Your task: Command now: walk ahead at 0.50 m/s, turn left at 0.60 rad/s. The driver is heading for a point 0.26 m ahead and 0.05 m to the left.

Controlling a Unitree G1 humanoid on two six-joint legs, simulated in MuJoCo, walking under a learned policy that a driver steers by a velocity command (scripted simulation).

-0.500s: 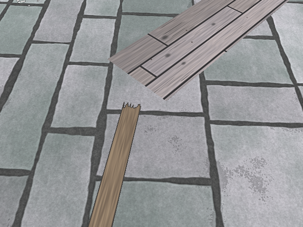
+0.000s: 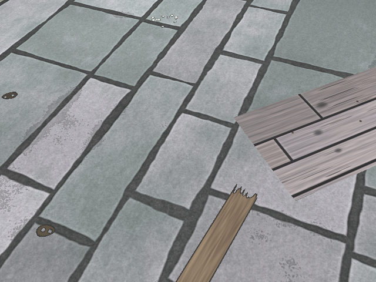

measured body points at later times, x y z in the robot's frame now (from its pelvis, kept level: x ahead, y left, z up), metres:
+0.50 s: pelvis +0.18 +0.05 -0.01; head +0.22 +0.06 +0.44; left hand +0.27 +0.34 -0.13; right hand +0.37 -0.18 -0.11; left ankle +0.25 +0.15 -0.74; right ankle +0.23 -0.11 -0.71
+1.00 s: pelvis +0.25 +0.03 -0.01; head +0.26 +0.03 +0.44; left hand +0.31 +0.29 -0.14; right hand +0.38 -0.22 -0.14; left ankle +0.25 +0.15 -0.74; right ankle +0.25 -0.10 -0.74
